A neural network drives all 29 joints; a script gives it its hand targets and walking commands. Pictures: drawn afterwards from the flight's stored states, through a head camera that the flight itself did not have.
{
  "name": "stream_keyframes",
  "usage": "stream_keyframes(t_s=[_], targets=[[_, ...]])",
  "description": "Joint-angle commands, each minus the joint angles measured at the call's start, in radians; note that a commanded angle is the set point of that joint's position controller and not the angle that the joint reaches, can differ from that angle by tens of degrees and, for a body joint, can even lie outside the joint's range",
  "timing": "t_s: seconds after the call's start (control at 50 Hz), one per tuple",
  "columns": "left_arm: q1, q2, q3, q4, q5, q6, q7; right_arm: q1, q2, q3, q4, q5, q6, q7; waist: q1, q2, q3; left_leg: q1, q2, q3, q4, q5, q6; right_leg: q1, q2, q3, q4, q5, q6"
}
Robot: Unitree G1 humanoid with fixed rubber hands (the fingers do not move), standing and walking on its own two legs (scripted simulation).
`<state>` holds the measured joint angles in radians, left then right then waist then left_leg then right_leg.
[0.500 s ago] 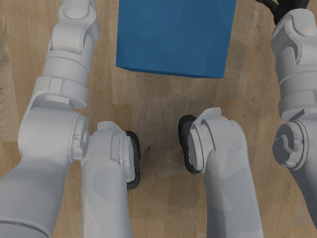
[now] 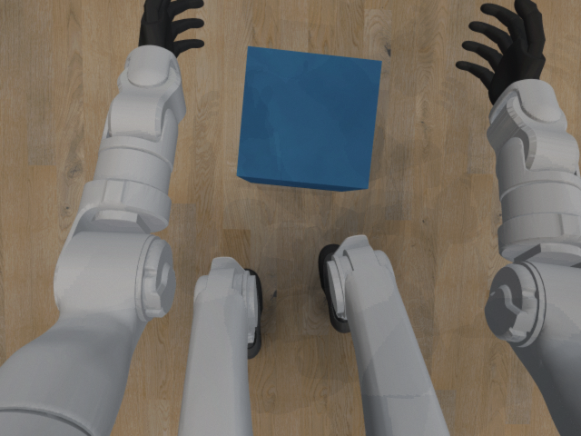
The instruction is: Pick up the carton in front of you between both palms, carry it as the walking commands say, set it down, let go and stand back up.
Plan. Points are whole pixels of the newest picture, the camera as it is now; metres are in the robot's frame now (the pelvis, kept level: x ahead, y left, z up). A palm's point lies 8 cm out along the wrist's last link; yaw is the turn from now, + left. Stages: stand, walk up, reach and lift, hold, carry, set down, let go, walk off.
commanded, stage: set down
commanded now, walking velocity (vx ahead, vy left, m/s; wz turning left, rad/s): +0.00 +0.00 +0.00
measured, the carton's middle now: (304, 133) +0.49 -0.07 -0.38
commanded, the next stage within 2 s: let go in 0.34 s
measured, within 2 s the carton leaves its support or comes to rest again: neither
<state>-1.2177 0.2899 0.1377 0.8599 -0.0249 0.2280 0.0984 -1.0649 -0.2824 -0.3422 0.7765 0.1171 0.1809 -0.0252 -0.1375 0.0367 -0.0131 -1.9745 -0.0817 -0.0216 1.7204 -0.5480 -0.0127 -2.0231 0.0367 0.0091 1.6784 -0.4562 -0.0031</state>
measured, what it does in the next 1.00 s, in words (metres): rises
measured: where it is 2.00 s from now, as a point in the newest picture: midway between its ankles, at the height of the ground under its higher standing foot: (293, 315)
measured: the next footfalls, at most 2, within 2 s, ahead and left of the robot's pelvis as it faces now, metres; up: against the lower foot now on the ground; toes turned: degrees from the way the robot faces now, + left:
none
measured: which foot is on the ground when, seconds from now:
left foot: down 0.00-1.00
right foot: down 0.00-1.00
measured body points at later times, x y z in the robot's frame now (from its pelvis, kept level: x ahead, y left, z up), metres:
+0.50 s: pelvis +0.03 +0.00 +0.14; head +0.32 -0.03 +0.49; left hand +0.55 +0.11 +0.03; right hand +0.47 -0.29 +0.03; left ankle +0.08 +0.11 -0.47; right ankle +0.11 -0.11 -0.47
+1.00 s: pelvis +0.10 -0.02 +0.24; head +0.24 -0.01 +0.67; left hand +0.39 +0.18 +0.14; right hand +0.33 -0.27 +0.15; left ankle +0.08 +0.11 -0.47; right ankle +0.11 -0.11 -0.47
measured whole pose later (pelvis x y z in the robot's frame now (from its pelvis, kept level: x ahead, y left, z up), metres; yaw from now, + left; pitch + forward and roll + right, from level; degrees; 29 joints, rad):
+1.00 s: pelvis +0.10 -0.02 +0.24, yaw -1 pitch +20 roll +1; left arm -0.12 0.15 0.12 0.57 0.07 0.02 0.03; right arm -0.03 -0.19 -0.09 0.51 0.03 0.00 0.09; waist -0.07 -0.02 -0.05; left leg -0.67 -0.03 -0.07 0.64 -0.32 -0.02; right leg -0.73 0.06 0.03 0.65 -0.26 -0.03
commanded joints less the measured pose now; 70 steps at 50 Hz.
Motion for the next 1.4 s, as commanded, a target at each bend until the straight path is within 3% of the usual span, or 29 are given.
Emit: stream_keyframes(t_s=[0.0, 0.38, 0.5, 0.6, 0.74, 0.94, 1.02, 1.18, 1.38], targets=[[-0.266, 0.075, 0.012, -0.147, 0.009, -0.008, -0.002, -0.18, -0.155, -0.02, -0.133, 0.003, -0.01, 0.015, -0.056, 0.087, -1.137, 0.587, -0.037, 0.07, -0.219, 0.232, -0.012, 0.74, 0.024, -0.083, -0.203, 0.417, 0.049], [-0.063, 0.006, 0.085, -0.074, 0.082, -0.063, -0.039, -0.039, -0.087, -0.052, -0.069, -0.106, -0.073, 0.069, -0.021, 0.037, -0.996, 0.822, -0.013, 0.019, -0.617, 0.35, -0.025, 0.999, 0.014, -0.053, -0.575, 0.491, 0.047], [0.207, -0.089, 0.1, -0.193, 0.145, -0.07, 0.012, 0.199, -0.089, -0.018, -0.146, -0.168, -0.086, 0.114, 0.004, 0.017, -1.05, 0.996, -0.009, 0.013, -0.745, 0.463, -0.04, 1.222, 0.013, -0.042, -0.679, 0.596, 0.028], [0.414, -0.122, 0.071, -0.361, 0.145, -0.096, 0.03, 0.387, -0.099, 0.045, -0.244, -0.179, -0.104, 0.143, 0.006, -0.028, -0.926, 1.03, -0.008, 0.019, -0.856, 0.432, -0.041, 1.439, 0.004, -0.009, -0.778, 0.619, 0.015], [0.699, -0.113, 0.038, -0.393, 0.122, -0.158, -0.011, 0.657, -0.04, 0.147, -0.273, -0.125, -0.144, 0.145, 0.038, -0.06, -0.704, 1.041, 0.001, 0.025, -0.978, 0.355, -0.021, 1.677, -0.027, 0.052, -0.891, 0.658, 0.021], [1.087, -0.067, -0.002, -0.377, 0.097, -0.234, -0.066, 1.049, -0.001, 0.231, -0.352, -0.088, -0.2, 0.106, 0.07, -0.086, -0.505, 1.275, 0.016, 0.005, -1.135, 0.442, 0.001, 1.908, -0.041, 0.094, -1.029, 0.838, 0.029], [1.208, -0.048, -0.017, -0.411, 0.082, -0.252, -0.083, 1.173, -0.001, 0.262, -0.4, -0.078, -0.209, 0.095, 0.08, -0.07, -0.392, 1.444, 0.028, -0.005, -1.211, 0.487, 0.006, 1.94, -0.033, 0.077, -1.106, 0.788, 0.03], [1.362, -0.031, -0.057, -0.477, 0.052, -0.228, -0.118, 1.251, -0.024, 0.283, -0.438, -0.088, -0.177, 0.1, 0.13, 0.026, -0.134, 1.739, 0.057, -0.023, -1.337, 0.515, -0.01, 1.903, 0.006, 0.015, -1.257, 0.487, 0.021], [1.389, -0.013, -0.09, -0.531, 0.021, -0.136, -0.158, 1.259, -0.04, 0.25, -0.43, -0.135, -0.079, 0.101, 0.122, -0.016, 0.062, 1.764, 0.095, -0.032, -1.406, 0.429, 0.002, 1.988, 0.023, -0.014, -1.264, 0.359, 0.013]])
